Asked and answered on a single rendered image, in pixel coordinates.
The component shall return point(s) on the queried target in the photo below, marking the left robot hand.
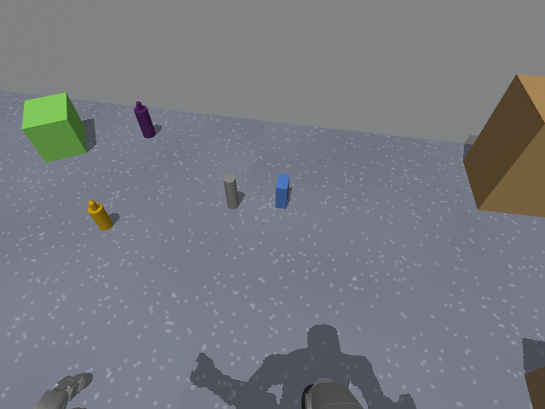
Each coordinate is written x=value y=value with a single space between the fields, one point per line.
x=65 y=390

